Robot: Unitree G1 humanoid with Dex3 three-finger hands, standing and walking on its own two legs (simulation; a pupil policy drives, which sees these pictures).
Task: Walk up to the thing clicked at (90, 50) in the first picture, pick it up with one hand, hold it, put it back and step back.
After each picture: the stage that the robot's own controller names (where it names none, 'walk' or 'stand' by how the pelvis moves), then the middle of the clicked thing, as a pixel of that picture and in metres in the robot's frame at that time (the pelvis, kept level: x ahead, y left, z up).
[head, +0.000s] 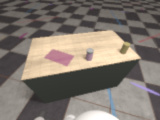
stand; (89, 54) +0.62 +0.03 -0.03
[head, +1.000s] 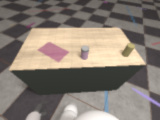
sink last; (84, 52) +0.56 +0.08 +0.00
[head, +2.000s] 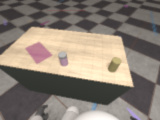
walk; (63, 59) +0.46 +0.25 +0.00
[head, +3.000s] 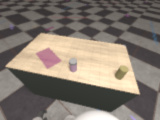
stand; (73, 65) +0.47 +0.16 -0.03
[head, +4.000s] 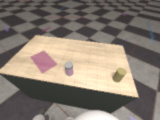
stand; (69, 69) +0.42 +0.18 -0.04
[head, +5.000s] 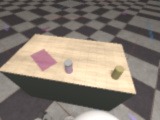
stand; (68, 67) +0.44 +0.19 -0.04
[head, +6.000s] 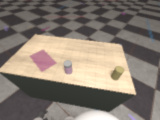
stand; (68, 67) +0.44 +0.19 -0.04
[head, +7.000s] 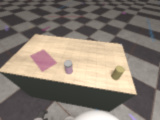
stand; (68, 67) +0.44 +0.19 -0.04
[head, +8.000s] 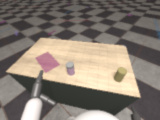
rise first; (70, 68) +0.43 +0.20 -0.03
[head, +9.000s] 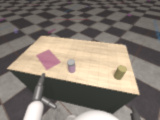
go down; (71, 66) +0.46 +0.19 -0.03
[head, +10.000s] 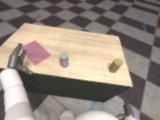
go down; (64, 60) +0.47 +0.18 -0.01
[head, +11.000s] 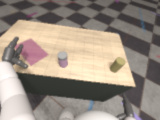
go down; (63, 60) +0.45 +0.18 +0.01
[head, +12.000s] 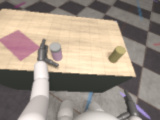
close in; (56, 52) +0.46 +0.20 +0.05
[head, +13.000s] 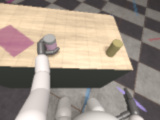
lift; (51, 44) +0.50 +0.21 +0.07
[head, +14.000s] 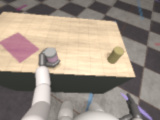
lift; (52, 57) +0.43 +0.22 +0.05
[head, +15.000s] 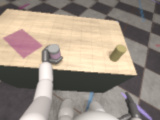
lift; (55, 53) +0.45 +0.21 +0.06
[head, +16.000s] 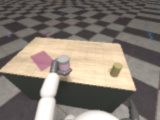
lift; (64, 65) +0.33 +0.17 +0.15
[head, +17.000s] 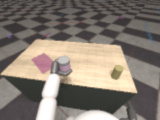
hold; (64, 66) +0.33 +0.17 +0.15
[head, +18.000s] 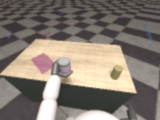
hold; (65, 67) +0.32 +0.16 +0.14
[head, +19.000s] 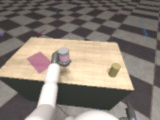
crouch; (64, 57) +0.40 +0.18 +0.14
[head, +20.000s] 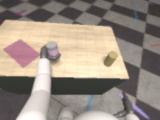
lower; (53, 51) +0.47 +0.21 +0.06
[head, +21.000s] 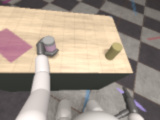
lower; (50, 46) +0.50 +0.21 +0.06
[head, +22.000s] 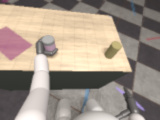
lower; (50, 46) +0.50 +0.21 +0.06
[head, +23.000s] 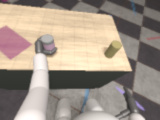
lower; (49, 45) +0.50 +0.21 +0.07
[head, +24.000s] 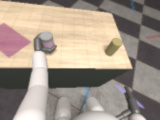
rest; (48, 42) +0.51 +0.21 +0.07
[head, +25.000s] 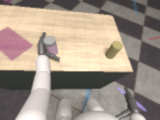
withdraw; (51, 46) +0.50 +0.20 +0.06
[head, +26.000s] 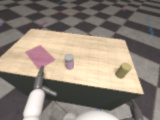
sink last; (69, 62) +0.45 +0.18 +0.02
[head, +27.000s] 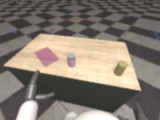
stand; (71, 60) +0.50 +0.20 +0.01
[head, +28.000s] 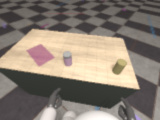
stand; (67, 59) +0.48 +0.20 +0.02
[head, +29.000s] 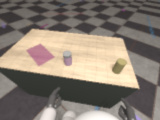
stand; (67, 58) +0.48 +0.20 +0.02
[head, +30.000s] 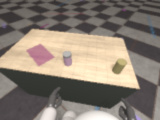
stand; (67, 58) +0.48 +0.20 +0.03
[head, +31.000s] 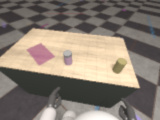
stand; (68, 58) +0.49 +0.20 +0.03
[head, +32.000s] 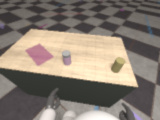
stand; (66, 58) +0.49 +0.20 +0.03
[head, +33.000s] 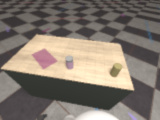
stand; (69, 62) +0.50 +0.20 -0.03
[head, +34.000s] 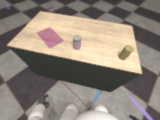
walk; (77, 42) +0.61 +0.14 +0.00
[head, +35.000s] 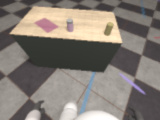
walk; (70, 25) +0.86 +0.27 -0.01
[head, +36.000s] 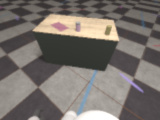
stand; (78, 26) +1.10 +0.23 -0.01
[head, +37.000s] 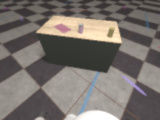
stand; (80, 28) +1.09 +0.19 -0.04
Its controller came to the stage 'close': yes
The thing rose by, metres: 0.20
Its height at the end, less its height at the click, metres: +0.00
